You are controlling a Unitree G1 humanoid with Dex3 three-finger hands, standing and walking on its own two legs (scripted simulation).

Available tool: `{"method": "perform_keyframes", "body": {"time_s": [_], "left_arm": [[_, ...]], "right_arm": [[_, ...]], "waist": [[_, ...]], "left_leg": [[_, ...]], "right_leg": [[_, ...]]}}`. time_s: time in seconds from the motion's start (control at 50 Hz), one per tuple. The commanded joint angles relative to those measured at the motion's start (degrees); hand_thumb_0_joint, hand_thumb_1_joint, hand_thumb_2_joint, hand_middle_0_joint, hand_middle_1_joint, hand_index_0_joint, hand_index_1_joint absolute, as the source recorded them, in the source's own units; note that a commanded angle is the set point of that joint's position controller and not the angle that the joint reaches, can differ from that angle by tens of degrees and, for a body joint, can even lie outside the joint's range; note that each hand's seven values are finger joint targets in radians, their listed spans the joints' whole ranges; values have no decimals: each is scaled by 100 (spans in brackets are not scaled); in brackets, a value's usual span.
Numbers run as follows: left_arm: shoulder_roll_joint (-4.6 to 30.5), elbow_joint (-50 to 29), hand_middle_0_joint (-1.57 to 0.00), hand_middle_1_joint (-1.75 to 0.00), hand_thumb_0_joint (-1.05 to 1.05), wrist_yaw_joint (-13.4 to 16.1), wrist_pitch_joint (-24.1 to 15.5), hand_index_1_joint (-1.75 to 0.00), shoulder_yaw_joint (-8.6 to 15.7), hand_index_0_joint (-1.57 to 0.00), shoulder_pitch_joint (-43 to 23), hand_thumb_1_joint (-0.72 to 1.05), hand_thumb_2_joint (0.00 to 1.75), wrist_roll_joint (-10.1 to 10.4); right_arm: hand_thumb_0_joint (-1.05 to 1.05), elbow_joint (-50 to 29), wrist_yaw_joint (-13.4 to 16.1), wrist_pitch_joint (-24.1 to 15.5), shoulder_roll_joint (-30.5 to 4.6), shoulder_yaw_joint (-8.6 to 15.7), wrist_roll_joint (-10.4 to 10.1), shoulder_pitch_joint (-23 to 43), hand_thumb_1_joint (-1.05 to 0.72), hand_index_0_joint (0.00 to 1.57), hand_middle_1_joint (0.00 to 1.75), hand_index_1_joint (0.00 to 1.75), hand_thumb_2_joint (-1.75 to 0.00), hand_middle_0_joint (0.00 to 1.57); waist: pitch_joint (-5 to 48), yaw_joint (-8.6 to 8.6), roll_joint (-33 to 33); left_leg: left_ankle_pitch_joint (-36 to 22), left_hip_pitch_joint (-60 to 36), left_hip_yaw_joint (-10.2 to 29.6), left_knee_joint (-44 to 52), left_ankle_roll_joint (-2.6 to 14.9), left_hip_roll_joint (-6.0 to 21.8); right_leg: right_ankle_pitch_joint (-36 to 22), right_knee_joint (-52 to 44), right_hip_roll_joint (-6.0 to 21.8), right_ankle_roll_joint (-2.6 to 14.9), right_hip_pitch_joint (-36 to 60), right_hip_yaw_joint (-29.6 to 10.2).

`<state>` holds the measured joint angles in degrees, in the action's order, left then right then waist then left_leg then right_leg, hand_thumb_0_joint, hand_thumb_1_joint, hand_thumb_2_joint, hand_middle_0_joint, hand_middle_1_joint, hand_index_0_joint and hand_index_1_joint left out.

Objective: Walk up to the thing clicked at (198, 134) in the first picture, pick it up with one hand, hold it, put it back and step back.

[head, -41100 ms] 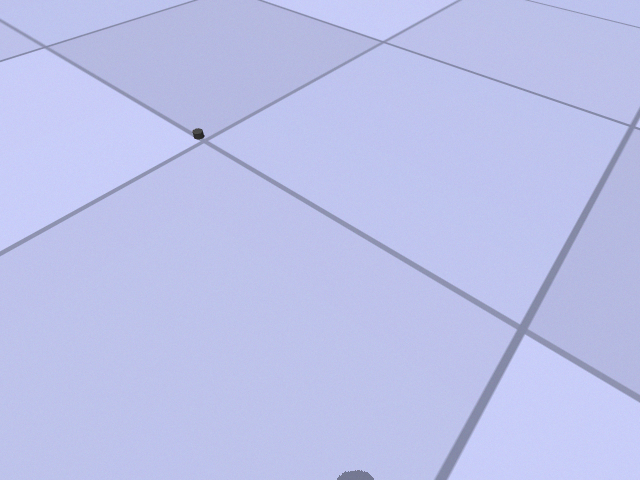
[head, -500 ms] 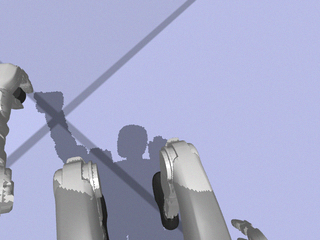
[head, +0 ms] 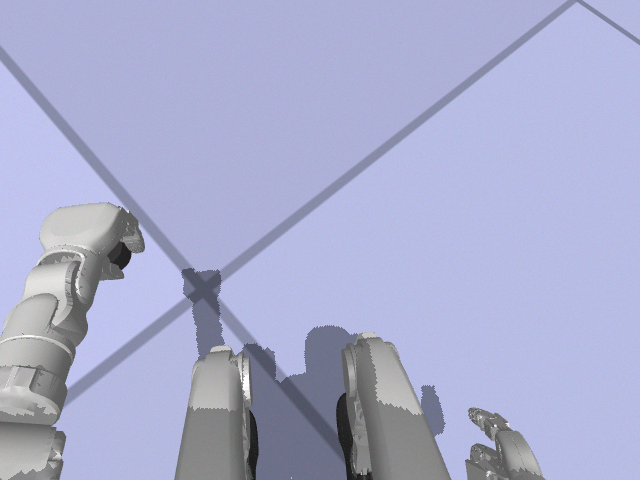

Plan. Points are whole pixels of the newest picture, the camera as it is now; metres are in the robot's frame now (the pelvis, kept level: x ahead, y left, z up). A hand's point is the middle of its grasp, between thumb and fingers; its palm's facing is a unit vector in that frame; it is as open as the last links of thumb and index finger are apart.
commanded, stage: lift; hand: left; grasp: from above
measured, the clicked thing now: (106, 251) +0.44 +0.27 -0.12
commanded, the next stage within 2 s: hold in 0.84 s
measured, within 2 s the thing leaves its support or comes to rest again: neither
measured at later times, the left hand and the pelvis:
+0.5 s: hand (46, 243) +0.37 +0.23 +0.08, palm faces -0.45 -0.09 -0.89, open 5.8 cm; pelvis +0.04 -0.01 +0.17, yaw +1 degrees
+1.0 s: hand (8, 185) +0.38 +0.23 +0.15, palm faces -0.44 -0.10 -0.89, open 5.7 cm; pelvis +0.08 -0.01 +0.23, yaw +1 degrees
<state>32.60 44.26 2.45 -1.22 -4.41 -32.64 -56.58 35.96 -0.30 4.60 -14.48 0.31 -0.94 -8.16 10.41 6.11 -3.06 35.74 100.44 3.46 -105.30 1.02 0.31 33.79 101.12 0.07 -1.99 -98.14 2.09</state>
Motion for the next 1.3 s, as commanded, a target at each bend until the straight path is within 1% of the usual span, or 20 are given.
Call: {"method": "perform_keyframes", "body": {"time_s": [0.0,0.08,0.1,0.12,0.16,0.24,0.26,0.32,0.38,0.44,0.48,0.54,0.6,0.82,0.9,0.94,1.02,1.12,1.2,1.28], "left_arm": [[1187,-1238,-102,-48,0,127,99,-40,385,-110,-1173,77,26,96],[1049,-1545,-103,-46,0,155,63,-39,338,-110,-1004,76,26,144],[1076,-1518,-102,-43,0,179,55,-37,375,-109,-886,74,23,146],[1038,-1492,-101,-46,0,206,41,-39,347,-108,-826,74,24,95],[957,-1386,-101,-46,0,284,17,-38,337,-108,-716,75,21,75],[639,-1152,-103,-47,0,465,27,-40,145,-110,-606,77,23,23],[688,-1093,-103,-46,0,522,40,-38,172,-111,-556,78,22,-5],[425,-923,-106,-46,0,622,65,-39,-44,-113,-650,81,25,19],[492,-743,-105,-45,0,694,101,-38,-1,-112,-393,80,22,-39],[328,-683,-109,-46,0,734,116,-39,-128,-116,-619,84,25,22],[469,-645,-108,-45,0,806,130,-38,-15,-115,-539,83,24,-9],[291,-616,-108,-44,0,875,158,-37,-132,-115,-558,82,25,-7],[401,-570,-105,-44,0,916,173,-37,-31,-112,-483,79,23,-28],[93,-577,-105,-45,0,764,298,-38,-256,-112,-198,78,26,65],[153,-901,-105,-45,0,718,248,-38,-244,-113,-406,80,24,70],[105,-681,-104,-46,0,691,245,-38,-258,-111,-149,79,23,7],[237,-941,-105,-46,0,602,193,-39,-255,-113,-376,80,26,-92],[144,-945,-105,-47,0,472,200,-39,-297,-112,-183,80,27,-55],[126,-985,-105,-47,0,343,206,-40,-326,-112,-106,80,29,5],[166,-1252,-102,-47,0,235,191,-39,-321,-110,-91,78,27,7]], "right_arm": [[0,-304,177,-151,-1005,384,-50,-656,-90,20,30,30,-90,20],[0,-281,288,-269,-911,350,-104,-639,-90,20,30,30,-90,20],[0,-270,315,-299,-888,355,-105,-583,-90,20,30,30,-90,20],[0,-263,338,-335,-857,347,-121,-618,-90,20,30,30,-90,20],[0,-198,377,-407,-815,334,-132,-603,-90,20,30,30,-90,20],[0,-92,419,-538,-789,372,-139,-635,-90,20,30,30,-90,20],[0,-54,423,-562,-800,381,-148,-620,-90,20,30,30,-90,20],[0,-20,431,-642,-782,381,-157,-641,-90,20,30,30,-90,20],[0,13,441,-677,-771,397,-161,-660,-90,20,30,30,-90,20],[0,64,435,-724,-775,416,-140,-669,-90,20,30,30,-90,20],[0,67,439,-725,-769,425,-154,-719,-90,20,30,30,-90,20],[0,100,434,-732,-725,428,-133,-694,-90,20,30,30,-90,20],[0,119,426,-720,-747,448,-143,-760,-90,20,30,30,-90,20],[0,124,392,-623,-738,498,-178,-718,-90,20,30,30,-90,20],[0,93,390,-597,-755,507,-184,-687,-90,20,30,30,-90,20],[0,78,386,-568,-750,500,-186,-674,-90,20,30,30,-90,20],[0,53,380,-526,-761,511,-198,-588,-90,20,30,30,-90,20],[0,23,364,-495,-771,522,-218,-536,-90,20,30,30,-89,20],[0,-64,355,-456,-794,517,-238,-469,-90,20,30,30,-90,20],[0,-134,347,-439,-799,509,-244,-437,-90,20,30,30,-89,20]], "waist": [[3173,35,-584],[2694,54,-527],[2671,-26,-412],[2554,29,-343],[2317,-19,-263],[2075,-46,-292],[2012,-99,-286],[1689,-41,-322],[1596,-152,-176],[1512,-134,-220],[1492,-188,-164],[1454,-225,-164],[1408,-273,-123],[1192,-312,184],[1230,-327,6],[1062,-329,131],[1097,-393,-62],[1036,-402,-7],[891,-390,208],[979,-468,95]], "left_leg": [[-636,-3203,-13,2297,59,-49],[-454,-3597,-30,2903,49,-35],[-416,-3779,-36,3052,60,-36],[-446,-3863,-49,3160,59,-54],[-517,-4088,-36,3436,40,-48],[-699,-4698,-4,3953,-8,-17],[-718,-4822,4,4106,-22,-16],[-585,-5137,12,4523,-36,-11],[-957,-5359,-144,4742,-35,-80],[-1123,-5806,-124,5073,-54,-37],[-1362,-5988,-173,5212,-53,-58],[-1749,-6335,-202,5436,-67,-50],[-1994,-6533,-237,5618,-66,-70],[-2769,-7312,-318,6238,-52,-99],[-3000,-7632,-344,6423,-76,-98],[-2994,-7650,-351,6515,-65,-102],[-3145,-7896,-386,6683,-90,-108],[-3471,-8128,-374,6832,-107,-90],[-3416,-8134,-414,6938,-66,-104],[-3611,-8272,-424,7013,-79,-98]], "right_leg": [[-782,-1810,-171,320,2437,130],[-676,-2421,-183,311,3010,49],[-650,-2603,-202,304,3236,37],[-642,-2780,-203,306,3409,-6],[-657,-3042,-195,306,3651,-45],[-768,-3555,-218,319,4057,-90],[-771,-3684,-217,320,4186,-101],[-710,-4106,-234,306,4443,-145],[-917,-4511,-238,316,4954,-221],[-1115,-4754,-243,297,5229,-191],[-1286,-4937,-241,300,5505,-215],[-1609,-5168,-234,301,5809,-210],[-1832,-5376,-225,295,6097,-254],[-2596,-6063,-206,247,7022,-291],[-2757,-6205,-209,262,7174,-277],[-2747,-6289,-214,264,7206,-268],[-2845,-6411,-213,272,7397,-268],[-3075,-6504,-237,279,7576,-257],[-3102,-6640,-224,262,7700,-269],[-3225,-6646,-226,279,7838,-262]]}}
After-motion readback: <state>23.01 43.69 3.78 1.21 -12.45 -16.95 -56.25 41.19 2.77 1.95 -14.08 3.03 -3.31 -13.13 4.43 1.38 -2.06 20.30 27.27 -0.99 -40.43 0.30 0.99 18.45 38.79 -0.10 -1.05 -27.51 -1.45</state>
